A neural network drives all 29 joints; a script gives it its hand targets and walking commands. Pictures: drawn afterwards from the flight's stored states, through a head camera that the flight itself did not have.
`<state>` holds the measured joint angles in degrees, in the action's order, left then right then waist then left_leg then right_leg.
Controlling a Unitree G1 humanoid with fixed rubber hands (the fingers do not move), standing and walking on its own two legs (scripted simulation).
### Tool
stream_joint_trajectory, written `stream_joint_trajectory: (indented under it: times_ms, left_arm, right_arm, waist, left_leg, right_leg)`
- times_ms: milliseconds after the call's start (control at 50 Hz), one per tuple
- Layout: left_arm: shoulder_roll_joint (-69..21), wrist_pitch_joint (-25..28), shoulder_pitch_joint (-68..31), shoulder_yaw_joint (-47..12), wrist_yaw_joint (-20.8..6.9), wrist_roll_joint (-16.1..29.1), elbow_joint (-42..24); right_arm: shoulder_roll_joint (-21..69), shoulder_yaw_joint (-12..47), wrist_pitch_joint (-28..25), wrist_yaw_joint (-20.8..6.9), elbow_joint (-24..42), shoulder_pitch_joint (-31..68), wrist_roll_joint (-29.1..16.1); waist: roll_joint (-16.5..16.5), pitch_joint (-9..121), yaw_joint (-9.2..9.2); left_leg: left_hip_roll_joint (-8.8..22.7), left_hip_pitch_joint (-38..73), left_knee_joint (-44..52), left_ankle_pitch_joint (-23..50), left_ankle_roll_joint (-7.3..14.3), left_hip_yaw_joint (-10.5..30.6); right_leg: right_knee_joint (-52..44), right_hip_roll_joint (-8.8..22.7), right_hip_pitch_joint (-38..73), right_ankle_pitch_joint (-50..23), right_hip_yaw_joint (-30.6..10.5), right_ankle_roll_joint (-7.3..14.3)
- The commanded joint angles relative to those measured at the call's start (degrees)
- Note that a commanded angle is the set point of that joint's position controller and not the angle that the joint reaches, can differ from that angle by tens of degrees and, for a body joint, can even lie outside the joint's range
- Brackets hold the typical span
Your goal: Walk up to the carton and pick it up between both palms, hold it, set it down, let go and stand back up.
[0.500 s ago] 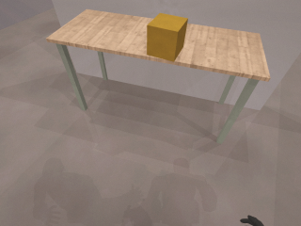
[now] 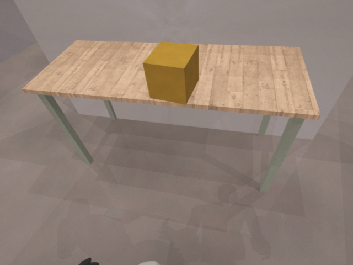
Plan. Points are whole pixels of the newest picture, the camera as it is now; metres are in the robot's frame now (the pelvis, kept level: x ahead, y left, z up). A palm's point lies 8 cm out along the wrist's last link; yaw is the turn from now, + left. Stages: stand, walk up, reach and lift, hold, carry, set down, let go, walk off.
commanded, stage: walk up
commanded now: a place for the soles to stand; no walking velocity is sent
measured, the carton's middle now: (173, 72) +0.81 +0.03 -0.01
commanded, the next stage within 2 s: none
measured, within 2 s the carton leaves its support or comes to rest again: neither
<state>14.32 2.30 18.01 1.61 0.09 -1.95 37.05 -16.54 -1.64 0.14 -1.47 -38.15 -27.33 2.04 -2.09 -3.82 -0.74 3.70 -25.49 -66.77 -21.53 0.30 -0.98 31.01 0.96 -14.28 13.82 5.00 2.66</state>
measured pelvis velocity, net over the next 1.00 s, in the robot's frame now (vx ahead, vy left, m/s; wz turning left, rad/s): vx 0.35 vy -0.04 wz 0.05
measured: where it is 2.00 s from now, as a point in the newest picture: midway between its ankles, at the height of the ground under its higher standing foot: (198, 234)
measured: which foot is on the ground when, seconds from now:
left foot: up 0.00-0.28, down 0.30-0.74, up 0.76-1.00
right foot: down 0.00-0.32, up 0.34-0.72, down 0.74-1.00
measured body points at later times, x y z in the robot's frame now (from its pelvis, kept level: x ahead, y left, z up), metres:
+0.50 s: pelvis +0.18 +0.03 +0.01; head +0.19 +0.06 +0.45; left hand +0.22 +0.30 -0.13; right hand +0.25 -0.24 -0.09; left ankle +0.20 +0.14 -0.73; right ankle +0.21 -0.12 -0.66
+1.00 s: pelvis +0.35 -0.04 +0.01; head +0.37 -0.06 +0.46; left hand +0.36 +0.23 -0.10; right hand +0.44 -0.30 -0.12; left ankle +0.41 +0.11 -0.67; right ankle +0.36 -0.13 -0.73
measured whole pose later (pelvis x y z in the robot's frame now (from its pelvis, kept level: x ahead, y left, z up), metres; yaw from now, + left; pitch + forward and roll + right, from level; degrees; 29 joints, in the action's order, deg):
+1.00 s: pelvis +0.35 -0.04 +0.01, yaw +3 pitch -3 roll +1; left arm 15.4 2.1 24.3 1.3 0.2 -1.7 40.1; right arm -16.2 -1.7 0.0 -1.6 -36.6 -21.9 2.2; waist -1.6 -5.2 2.1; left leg 3.5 -29.2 -54.0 -15.7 -1.2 -1.3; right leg 26.0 1.0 -10.1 13.3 4.8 2.6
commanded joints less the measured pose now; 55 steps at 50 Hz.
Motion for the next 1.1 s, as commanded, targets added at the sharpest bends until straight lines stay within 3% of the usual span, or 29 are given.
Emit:
stream_joint_trajectory:
  times_ms: [0, 80, 160, 200, 240, 260, 280, 300, 320, 340, 380, 420, 500, 580, 640, 680, 700, 720, 740, 760, 780, 800, 840, 900, 940, 980, 1000, 1040, 1080]
  left_arm:
    - [8.13, 1.97, 2.76, 2.55, 0.26, 0.11, -1.33]
    - [9.62, 2.43, 5.5, 2.5, -0.38, 0.18, 0.84]
    - [12.22, 2.03, 8.56, 2.94, -0.76, -0.14, 2.36]
    - [12.69, 1.47, 8.77, 2.79, -0.81, -0.27, 2.57]
    - [11.65, 0.79, 8.5, 1.84, -0.85, -0.27, 2.19]
    - [9.67, 0.63, 9.75, 0.87, -0.9, -0.25, 1.94]
    - [6.04, 0.55, 12.83, -0.36, -1.12, -0.36, -0.03]
    - [7.8, -0.67, 13.02, 0.2, -1.0, -0.54, -1.76]
    - [11.24, -1.92, 8.35, 1.44, -0.73, -1.37, -2.25]
    - [10.94, -2.39, 5.42, 1.68, -0.97, -1.22, -2.79]
    - [8.43, -1.99, 8.03, 1.39, -1.69, -0.09, -2.01]
    - [7.01, -1.57, 12.09, 1.35, -2.66, 0.11, -0.49]
    - [5.09, -1.24, 5.46, 0.92, -3.62, -0.24, -2.13]
    - [4.87, -0.99, -0.49, 1.45, -3.66, -0.61, -4.25]
    - [5.82, -0.45, -1.01, 2.57, -3.18, -0.65, -5.25]
    - [6.71, 0.36, 5.35, 3.47, -2.33, -0.88, -4.04]
    - [9.23, 0.89, 10.97, 4.41, -1.62, -1.27, -2.4]
    - [14.02, 1.3, 16.18, 5.58, -0.87, -2.25, -2.05]
    - [17.57, 0.77, 16.15, 5.77, 0.04, -1.26, -2.71]
    - [16.18, 0.22, 15.37, 5.64, 0.61, 0.12, -2.52]
    - [13.66, 0.04, 13.09, 4.54, 0.79, 0.53, -2.74]
    - [12.15, 0.12, 10.55, 3.73, 0.76, 0.23, -2.67]
    - [9.38, 0.56, 7.01, 2.69, 0.41, -0.05, -2.64]
    - [9.26, 1.34, 6.52, 2.4, 0.46, 0.02, -1.2]
    - [8.84, 1.22, 6.17, 1.71, 0.48, 0.53, -0.99]
    - [9.58, 0.84, 7.58, 1.45, 0.48, 0.97, -0.88]
    - [10.45, 0.49, 8.48, 1.37, 0.47, 1.14, -0.7]
    - [10.9, -0.37, 8.78, 1.38, 0.52, 1.37, -1.22]
    - [11.65, -1.16, 5.52, 1.17, 0.51, 1.52, -2.79]
  right_arm:
    - [-3.05, -1.75, -1.11, -1.05, 3.82, -3.27, 0.08]
    - [-1.96, -1.85, -1.61, -1.55, 6.28, 4.27, 0.3]
    - [-2.22, -2.62, -2.13, -1.29, 8.32, 9.16, 0.6]
    - [-2.47, -3.1, -2.69, -0.8, 8.76, 8.58, 0.6]
    - [-3.81, -3.87, -3.51, 0.12, 7.5, 1.89, 1.07]
    - [-5.54, -4.56, -3.93, 0.83, 5.99, -4.28, 1.72]
    - [-10.63, -5.71, -4.12, 1.49, 6.09, -9.74, 2.41]
    - [-14.28, -6.44, -3.3, 2.31, 7.03, -9.83, 1.77]
    - [-12.76, -6.25, -2.55, 2.87, 6.41, -8.6, -0.05]
    - [-10.81, -5.23, -2.42, 2.98, 6.53, -6.08, -0.69]
    - [-8.57, -3.75, -2.87, 2.64, 6.73, -0.14, -0.12]
    - [-7.49, -3.14, -3.56, 2.31, 5.77, 2.91, 0.35]
    - [-8.36, -3.14, -4.62, 1.93, 3.25, -0.17, -0.01]
    - [-9.92, -3.47, -4.36, 1.29, 2.18, -2.4, -0.14]
    - [-11.03, -3.43, -3.72, 1.07, 2.34, -1.65, 0.07]
    - [-10.27, -2.84, -3.33, 1.04, 2.57, -0.61, 0.08]
    - [-7.31, -1.76, -3.17, 0.95, 2.59, -2.57, 0.23]
    - [-2.35, -0.14, -3.11, 0.72, 4.14, -5.97, 0.09]
    - [-3.48, -0.34, -2.08, 1.08, 5.6, -6.08, 0.0]
    - [-7.3, -1.57, -1.08, 1.56, 6.31, -1.77, 0.8]
    - [-7.45, -1.96, -0.77, 1.42, 6.36, 0.49, 0.75]
    - [-6.28, -1.81, -0.9, 1.03, 5.4, -0.74, 0.18]
    - [-4.87, -1.85, -1.1, 0.2, 4.12, -2.92, -0.06]
    - [-3.33, -1.49, -0.93, -0.4, 3.84, -1.74, 0.18]
    - [-2.03, -1.02, -0.89, -0.01, 4.5, 1.42, 0.14]
    - [-0.74, -0.51, -1.0, 0.52, 5.09, 5.14, 0.14]
    - [-0.54, -0.37, -0.99, 0.75, 5.11, 6.3, 0.12]
    - [-0.8, -0.22, -0.2, 1.31, 4.34, 6.35, 0.01]
    - [-1.58, -0.41, -0.24, 1.68, 4.01, 6.24, -0.22]
  waist:
    - [8.82, -2.21, 0.7]
    - [8.17, -3.52, 2.91]
    - [8.08, -3.21, 4.5]
    - [5.94, -3.02, 3.45]
    - [1.75, 0.13, -0.14]
    - [-2.43, 4.36, -2.91]
    - [-12.2, 10.39, -4.93]
    - [-11.1, 8.83, -4.86]
    - [-3.73, 4.89, -5.45]
    - [-0.96, -1.03, -4.96]
    - [-1.12, -4.25, -1.61]
    - [-4.54, -2.33, 0.76]
    - [-6.66, -2.06, -1.32]
    - [-6.06, -1.53, -3.07]
    - [-5.35, -2.06, -1.72]
    - [-0.65, -0.45, 2.45]
    - [6.35, 2.66, 5.08]
    - [17.94, 8.42, 6.99]
    - [17.68, 6.4, 6.29]
    - [10.68, 3.4, 7.19]
    - [7.06, -1.42, 6.31]
    - [7.14, -2.6, 4.46]
    - [7.22, -2.39, 1.81]
    - [8.86, -1.43, 1.61]
    - [9.15, -2.13, 1.68]
    - [10.07, -0.62, 2.68]
    - [10.2, 1.1, 3.36]
    - [9.31, 3.53, 2.54]
    - [7.15, 3.83, 0.44]
  left_leg:
    - [2.0, -5.09, 5.8, 6.18, -1.43, 1.11]
    - [2.07, -4.2, 22.23, 11.83, -1.22, -0.62]
    - [0.28, 0.17, 29.05, 13.16, 0.4, -1.86]
    - [-0.44, 3.51, 32.18, 11.51, 1.52, -1.92]
    - [-2.81, 14.41, 36.57, 11.49, 2.95, -2.53]
    - [-1.33, 23.55, 37.07, 9.25, 4.3, 0.57]
    - [12.07, 33.07, 40.81, 0.19, 9.56, 21.66]
    - [22.55, 35.18, 48.89, -4.5, 15.6, 41.3]
    - [22.98, 27.84, 51.29, -8.66, 17.52, 40.38]
    - [19.96, 21.19, 51.47, -4.35, 16.09, 32.25]
    - [13.75, 14.56, 51.46, 4.55, 12.33, 18.56]
    - [9.36, 10.7, 51.91, 7.3, 10.61, 11.24]
    - [7.95, 12.78, 51.24, 12.9, 12.29, 7.29]
    - [8.76, 13.34, 50.53, 7.92, 11.93, 7.43]
    - [10.77, 9.88, 48.94, 2.27, 11.35, 8.49]
    - [9.48, 6.35, 40.71, 3.3, 9.54, 6.83]
    - [5.85, 3.43, 28.24, 5.82, 7.35, 2.97]
    - [-0.43, -4.54, 9.81, -3.05, 3.48, -2.04]
    - [-4.03, -13.25, 1.67, -13.86, 1.05, -0.8]
    - [-1.47, -14.77, -3.66, -11.44, 0.75, 3.33]
    - [-0.43, -14.97, -6.46, -6.43, 0.49, 4.36]
    - [0.31, -13.94, -4.27, -2.58, 0.29, 4.28]
    - [1.35, -7.31, 1.96, 1.69, -0.36, 3.61]
    - [0.63, -4.9, 7.54, 5.16, -1.71, 0.96]
    - [0.53, -1.57, 16.23, 7.68, -1.92, -0.17]
    - [-1.38, 1.08, 22.47, 11.6, -1.73, -2.45]
    - [-2.1, 3.35, 24.18, 12.33, -1.45, -3.34]
    - [-3.54, 8.02, 24.93, 12.0, -0.8, -3.1]
    - [-3.25, 13.41, 32.75, 15.99, 0.51, -1.98]
  right_leg:
    - [-16.9, 12.84, -0.58, -7.58, -11.26, 10.36]
    - [-17.43, 11.19, 0.56, -1.93, -7.81, 9.32]
    - [-16.68, 13.79, 1.82, 3.47, -9.53, 9.87]
    - [-13.12, 14.88, 2.39, 0.12, -9.8, 9.58]
    - [-2.41, 12.77, -0.27, -3.25, -6.76, 7.22]
    - [9.5, 9.39, -3.97, -4.14, -2.91, 4.82]
    - [28.28, 3.48, -13.54, 5.5, 1.52, 0.87]
    - [36.42, -0.97, -23.83, 20.11, -0.77, -1.69]
    - [42.66, 2.09, -25.2, 18.71, -5.46, -1.55]
    - [44.51, 3.55, -25.24, 14.06, -6.78, -1.76]
    - [36.44, 5.11, -21.51, 8.29, -7.7, -2.47]
    - [31.8, 4.39, -15.44, 4.94, -5.15, -3.33]
    - [19.56, 4.51, -16.18, 0.87, -2.36, -4.26]
    - [9.14, 3.67, -12.54, -3.73, -1.44, -3.36]
    - [4.67, 2.67, -5.14, -2.71, -1.6, -1.99]
    - [-0.17, 1.4, 5.39, -2.79, -1.37, -0.65]
    - [-2.12, 2.4, 13.63, 0.1, -4.33, 0.69]
    - [-7.46, 14.74, 22.02, 9.78, -21.62, 4.43]
    - [-14.83, 24.47, 21.47, 14.98, -40.46, 9.52]
    - [-16.68, 25.27, 16.03, 16.14, -40.5, 11.81]
    - [-15.47, 22.81, 11.63, 8.56, -32.73, 11.09]
    - [-14.23, 19.69, 9.64, -0.49, -25.37, 10.2]
    - [-15.07, 14.66, 3.13, -6.63, -15.63, 8.28]
    - [-14.98, 13.43, 2.42, -13.82, -11.29, 9.53]
    - [-11.85, 11.32, 0.6, -26.68, -6.24, 8.24]
    - [-7.95, 9.95, 2.56, -38.47, -4.88, 6.14]
    - [-6.06, 10.4, 2.94, -39.51, -4.89, 5.9]
    - [-3.92, 11.11, 0.95, -38.03, -7.68, 5.37]
    - [-0.91, 11.12, -1.61, -30.66, -8.57, 4.22]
